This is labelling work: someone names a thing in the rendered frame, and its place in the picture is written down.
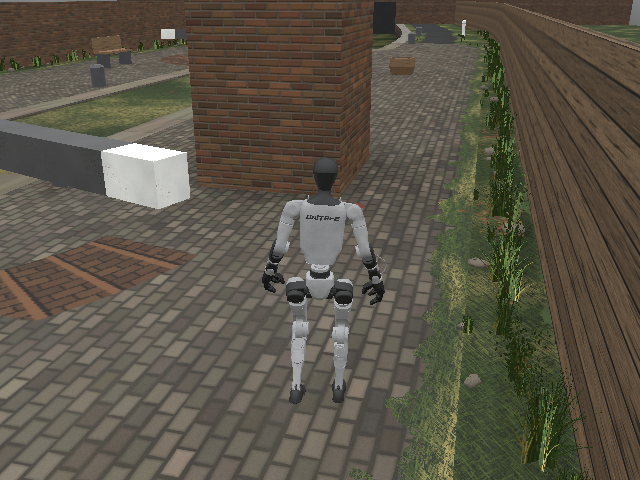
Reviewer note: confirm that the robot left shin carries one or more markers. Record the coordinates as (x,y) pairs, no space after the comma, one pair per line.
(298,352)

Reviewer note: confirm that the right robot forearm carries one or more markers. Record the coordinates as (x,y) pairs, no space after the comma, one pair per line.
(372,267)

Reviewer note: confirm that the robot right hand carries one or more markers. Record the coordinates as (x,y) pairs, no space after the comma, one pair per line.
(377,288)

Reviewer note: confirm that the robot left thigh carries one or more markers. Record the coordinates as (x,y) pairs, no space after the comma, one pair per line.
(296,296)

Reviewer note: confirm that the left robot forearm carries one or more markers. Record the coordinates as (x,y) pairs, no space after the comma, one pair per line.
(273,261)

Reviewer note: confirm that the left robot upper arm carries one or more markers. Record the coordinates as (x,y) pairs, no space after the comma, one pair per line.
(291,209)

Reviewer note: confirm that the right robot upper arm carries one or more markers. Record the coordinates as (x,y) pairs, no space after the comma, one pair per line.
(354,212)

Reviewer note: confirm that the robot left hand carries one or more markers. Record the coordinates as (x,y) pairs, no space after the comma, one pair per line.
(276,279)

